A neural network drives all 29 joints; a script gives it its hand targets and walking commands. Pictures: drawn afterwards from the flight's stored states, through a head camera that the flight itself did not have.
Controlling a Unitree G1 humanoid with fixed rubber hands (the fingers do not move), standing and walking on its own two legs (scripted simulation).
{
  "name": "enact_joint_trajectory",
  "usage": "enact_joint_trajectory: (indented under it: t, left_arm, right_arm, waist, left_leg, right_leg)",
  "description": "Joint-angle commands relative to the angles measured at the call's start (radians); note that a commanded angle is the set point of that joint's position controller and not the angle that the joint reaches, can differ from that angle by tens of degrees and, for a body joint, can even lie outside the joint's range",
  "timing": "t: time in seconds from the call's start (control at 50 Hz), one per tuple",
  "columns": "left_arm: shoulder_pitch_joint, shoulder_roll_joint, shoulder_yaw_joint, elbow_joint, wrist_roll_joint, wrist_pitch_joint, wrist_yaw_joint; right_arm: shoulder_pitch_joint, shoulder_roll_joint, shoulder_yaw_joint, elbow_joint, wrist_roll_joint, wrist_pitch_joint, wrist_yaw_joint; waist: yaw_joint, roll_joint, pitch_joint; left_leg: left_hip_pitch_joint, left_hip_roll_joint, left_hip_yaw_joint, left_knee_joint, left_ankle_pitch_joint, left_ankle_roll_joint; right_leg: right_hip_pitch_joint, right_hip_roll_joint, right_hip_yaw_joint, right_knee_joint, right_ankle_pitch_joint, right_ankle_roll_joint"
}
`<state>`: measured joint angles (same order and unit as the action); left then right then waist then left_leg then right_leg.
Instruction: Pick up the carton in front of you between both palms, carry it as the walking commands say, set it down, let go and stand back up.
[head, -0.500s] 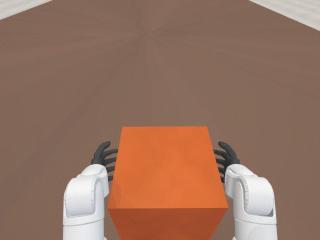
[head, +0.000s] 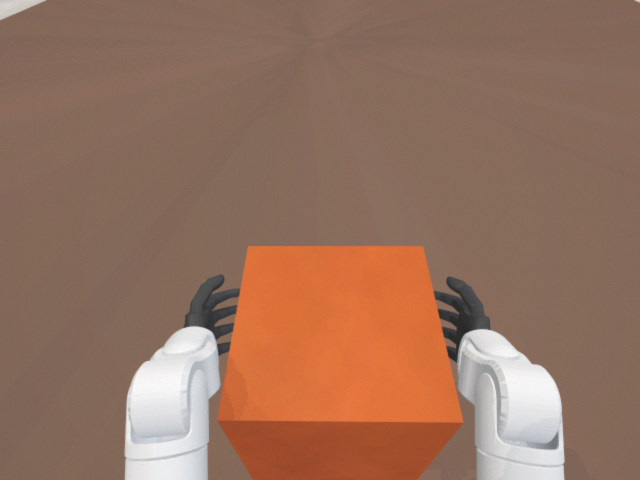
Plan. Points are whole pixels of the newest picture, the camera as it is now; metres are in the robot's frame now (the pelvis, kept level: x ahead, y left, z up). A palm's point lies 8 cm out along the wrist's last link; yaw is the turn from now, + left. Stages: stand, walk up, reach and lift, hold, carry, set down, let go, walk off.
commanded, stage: carry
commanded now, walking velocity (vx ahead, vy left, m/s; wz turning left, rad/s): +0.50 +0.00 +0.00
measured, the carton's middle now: (334, 370) +0.26 +0.00 +0.02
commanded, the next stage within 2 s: none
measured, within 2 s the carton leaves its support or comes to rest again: neither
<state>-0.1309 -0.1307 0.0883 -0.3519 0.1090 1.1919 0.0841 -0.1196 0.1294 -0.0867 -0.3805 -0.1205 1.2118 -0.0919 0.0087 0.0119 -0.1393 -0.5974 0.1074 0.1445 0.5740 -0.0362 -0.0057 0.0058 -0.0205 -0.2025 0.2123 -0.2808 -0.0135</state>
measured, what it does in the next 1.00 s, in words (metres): walks ahead: left foot, then right foot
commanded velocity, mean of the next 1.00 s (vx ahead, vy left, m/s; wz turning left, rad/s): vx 0.02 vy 0.00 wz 0.00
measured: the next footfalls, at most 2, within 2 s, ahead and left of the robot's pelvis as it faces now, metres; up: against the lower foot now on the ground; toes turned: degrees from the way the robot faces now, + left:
left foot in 0.10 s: +0.25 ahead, +0.12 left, +0.00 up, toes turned +6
right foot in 0.48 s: +0.37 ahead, -0.10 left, +0.00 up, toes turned +19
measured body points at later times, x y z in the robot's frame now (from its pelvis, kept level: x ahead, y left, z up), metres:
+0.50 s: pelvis +0.26 +0.02 -0.01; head +0.25 +0.02 +0.44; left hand +0.54 +0.17 +0.09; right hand +0.54 -0.14 +0.08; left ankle +0.21 +0.11 -0.74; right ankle +0.34 -0.09 -0.75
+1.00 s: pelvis +0.32 +0.01 -0.02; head +0.30 +0.01 +0.43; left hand +0.59 +0.17 +0.06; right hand +0.60 -0.13 +0.06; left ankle +0.21 +0.11 -0.74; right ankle +0.34 -0.09 -0.74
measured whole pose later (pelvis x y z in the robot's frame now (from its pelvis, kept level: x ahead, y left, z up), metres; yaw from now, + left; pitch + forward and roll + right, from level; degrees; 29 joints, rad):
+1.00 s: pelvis +0.32 +0.01 -0.02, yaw +1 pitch +4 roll -1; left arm -0.16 -0.13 0.11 -0.31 0.12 1.21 0.08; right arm -0.16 0.13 -0.10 -0.31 -0.13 1.22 -0.09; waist 0.01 0.01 -0.13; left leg -0.15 0.07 0.16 0.54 -0.44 -0.01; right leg -0.37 -0.06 -0.19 0.59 -0.28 -0.03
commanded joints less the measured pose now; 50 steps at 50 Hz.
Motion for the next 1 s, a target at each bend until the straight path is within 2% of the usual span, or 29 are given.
enact_joint_trajectory:
  t: [0.0,0.04,0.06,0.08,0.1,0.12,0.14,0.16,0.18,0.2,0.22,0.28,0.32,0.38,0.42,0.44,0.46,0.48,0.5,0.52,0.58,0.62,0.76,0.9,0.98]
  left_arm:
    - [-0.421,-0.822,-0.671,-0.032,-0.392,0.035,-0.256]
    - [-0.442,-0.814,-0.672,-0.025,-0.390,0.047,-0.253]
    - [-0.459,-0.810,-0.673,-0.027,-0.390,0.052,-0.251]
    - [-0.468,-0.799,-0.672,-0.027,-0.389,0.057,-0.250]
    - [-0.508,-0.817,-0.691,-0.048,-0.410,0.068,-0.247]
    - [-0.517,-0.827,-0.692,-0.037,-0.407,0.067,-0.251]
    - [-0.518,-0.870,-0.701,-0.019,-0.412,0.058,-0.254]
    - [-0.525,-0.897,-0.700,-0.029,-0.419,0.044,-0.256]
    - [-0.533,-0.924,-0.705,-0.036,-0.418,0.032,-0.255]
    - [-0.534,-0.941,-0.710,-0.047,-0.415,0.021,-0.252]
    - [-0.532,-0.950,-0.720,-0.061,-0.409,0.011,-0.247]
    - [-0.478,-0.974,-0.728,-0.070,-0.398,-0.008,-0.232]
    - [-0.463,-0.957,-0.731,-0.094,-0.390,-0.011,-0.225]
    - [-0.453,-0.919,-0.727,-0.107,-0.390,0.007,-0.227]
    - [-0.440,-0.898,-0.716,-0.080,-0.389,0.024,-0.238]
    - [-0.436,-0.885,-0.708,-0.061,-0.388,0.032,-0.245]
    - [-0.440,-0.869,-0.700,-0.044,-0.389,0.041,-0.253]
    - [-0.445,-0.857,-0.686,-0.013,-0.385,0.047,-0.260]
    - [-0.430,-0.867,-0.671,0.035,-0.378,0.045,-0.266]
    - [-0.407,-0.881,-0.659,0.070,-0.375,0.040,-0.271]
    - [-0.445,-0.928,-0.657,0.073,-0.385,0.028,-0.272]
    - [-0.475,-0.937,-0.663,0.044,-0.396,0.022,-0.266]
    - [-0.474,-0.933,-0.684,0.001,-0.402,0.018,-0.255]
    - [-0.477,-0.923,-0.697,-0.014,-0.409,0.020,-0.260]
    - [-0.485,-0.918,-0.698,-0.014,-0.412,0.023,-0.264]
  right_arm:
    - [-0.464,0.838,0.692,-0.026,0.404,0.020,0.247]
    - [-0.476,0.826,0.677,-0.009,0.406,0.032,0.251]
    - [-0.468,0.825,0.666,0.011,0.404,0.036,0.253]
    - [-0.463,0.821,0.654,0.026,0.397,0.039,0.254]
    - [-0.458,0.810,0.635,0.062,0.380,0.034,0.258]
    - [-0.453,0.842,0.636,0.074,0.397,0.027,0.258]
    - [-0.462,0.866,0.639,0.050,0.407,0.020,0.259]
    - [-0.476,0.910,0.652,0.035,0.418,0.011,0.262]
    - [-0.501,0.943,0.664,0.016,0.425,0.000,0.266]
    - [-0.518,0.967,0.674,-0.001,0.432,-0.011,0.269]
    - [-0.523,0.980,0.679,-0.013,0.438,-0.020,0.272]
    - [-0.495,0.963,0.685,-0.044,0.445,-0.029,0.277]
    - [-0.469,0.941,0.684,-0.062,0.441,-0.030,0.279]
    - [-0.430,0.904,0.675,-0.057,0.420,-0.019,0.276]
    - [-0.421,0.882,0.668,-0.029,0.401,-0.008,0.273]
    - [-0.417,0.874,0.666,-0.011,0.391,-0.003,0.271]
    - [-0.416,0.863,0.659,0.013,0.380,0.001,0.270]
    - [-0.427,0.858,0.663,0.028,0.378,0.010,0.267]
    - [-0.443,0.857,0.673,0.029,0.380,0.020,0.266]
    - [-0.463,0.858,0.676,0.029,0.384,0.026,0.268]
    - [-0.542,0.897,0.697,0.026,0.414,0.021,0.273]
    - [-0.565,0.911,0.706,0.012,0.429,0.014,0.272]
    - [-0.500,0.918,0.689,0.023,0.414,0.004,0.264]
    - [-0.482,0.913,0.679,0.019,0.402,0.000,0.262]
    - [-0.489,0.911,0.679,0.016,0.400,0.000,0.262]
  waist:
    - [0.011,-0.154,-0.038]
    - [0.001,-0.158,-0.070]
    - [-0.018,-0.114,-0.121]
    - [-0.033,-0.030,-0.196]
    - [-0.034,0.214,-0.305]
    - [-0.035,0.309,-0.290]
    - [-0.032,0.238,-0.293]
    - [-0.032,0.139,-0.302]
    - [-0.022,0.067,-0.286]
    - [-0.014,0.071,-0.278]
    - [-0.010,0.095,-0.285]
    - [-0.006,0.120,-0.301]
    - [-0.014,0.145,-0.291]
    - [-0.022,0.153,-0.264]
    - [-0.012,0.111,-0.227]
    - [-0.012,0.086,-0.207]
    - [-0.017,0.052,-0.211]
    - [-0.021,-0.039,-0.233]
    - [-0.016,-0.100,-0.250]
    - [-0.015,-0.142,-0.227]
    - [-0.010,-0.101,-0.224]
    - [-0.008,-0.069,-0.256]
    - [-0.006,-0.020,-0.301]
    - [-0.007,0.014,-0.267]
    - [-0.007,0.011,-0.237]
  left_leg:
    - [0.011,-0.026,0.040,-0.077,0.009,0.025]
    - [0.173,-0.066,0.093,-0.125,-0.041,0.042]
    - [0.364,-0.107,0.133,-0.157,-0.057,0.045]
    - [0.588,-0.004,0.008,-0.160,-0.042,0.054]
    - [0.847,0.275,-0.442,-0.202,0.046,0.201]
    - [0.884,0.327,-0.573,-0.270,0.344,0.260]
    - [0.850,0.316,-0.459,-0.233,0.521,0.257]
    - [0.806,0.285,-0.363,-0.214,0.571,0.222]
    - [0.735,0.260,-0.284,-0.235,0.537,0.174]
    - [0.676,0.233,-0.217,-0.266,0.460,0.135]
    - [0.640,0.207,-0.159,-0.277,0.453,0.119]
    - [0.601,0.170,-0.052,-0.277,0.482,0.131]
    - [0.605,0.158,-0.014,-0.255,0.517,0.130]
    - [0.591,0.143,0.011,-0.226,0.448,0.117]
    - [0.546,0.110,0.036,-0.168,0.326,0.076]
    - [0.502,0.098,0.028,-0.142,0.254,0.046]
    - [0.438,0.089,0.018,-0.108,0.146,0.020]
    - [0.374,0.057,0.007,-0.071,0.008,-0.009]
    - [0.358,0.041,-0.022,-0.091,-0.102,-0.024]
    - [0.378,0.034,-0.027,-0.101,-0.142,-0.026]
    - [0.435,0.044,-0.041,-0.106,0.005,-0.020]
    - [0.447,0.047,-0.039,-0.088,0.099,-0.022]
    - [0.466,0.034,-0.035,-0.050,0.198,-0.029]
    - [0.498,0.059,-0.041,-0.051,0.293,-0.013]
    - [0.473,0.063,-0.040,-0.059,0.237,-0.003]
  right_leg:
    - [0.094,-0.230,0.084,-0.004,0.405,-0.092]
    - [0.071,-0.215,0.042,0.134,0.547,-0.066]
    - [-0.003,-0.171,-0.019,0.313,0.618,-0.034]
    - [-0.160,-0.139,-0.024,0.519,0.428,0.006]
    - [-0.465,-0.023,0.000,0.840,0.171,0.061]
    - [-0.648,0.057,0.074,1.003,-0.234,0.065]
    - [-0.668,0.000,0.163,1.089,-0.258,0.039]
    - [-0.660,-0.039,0.187,1.063,-0.225,0.023]
    - [-0.628,-0.078,0.200,0.969,-0.160,0.014]
    - [-0.583,-0.095,0.196,0.852,-0.116,0.016]
    - [-0.529,-0.081,0.169,0.769,-0.082,0.021]
    - [-0.432,-0.045,0.113,0.541,-0.048,0.032]
    - [-0.404,-0.028,0.078,0.435,0.036,0.030]
    - [-0.356,-0.027,0.052,0.333,0.167,0.032]
    - [-0.265,-0.039,0.032,0.167,0.340,0.038]
    - [-0.198,-0.066,0.043,0.123,0.416,0.041]
    - [-0.112,-0.137,0.098,0.145,0.543,0.036]
    - [-0.029,-0.224,0.168,0.239,0.826,-0.002]
    - [-0.005,-0.253,0.198,0.259,0.850,-0.053]
    - [-0.056,-0.246,0.210,0.238,0.774,-0.061]
    - [-0.104,-0.190,0.167,0.272,0.752,-0.049]
    - [-0.089,-0.176,0.147,0.310,0.773,-0.047]
    - [-0.087,-0.163,0.132,0.371,0.827,-0.052]
    - [-0.168,-0.143,0.112,0.384,0.622,-0.037]
    - [-0.181,-0.143,0.111,0.373,0.548,-0.035]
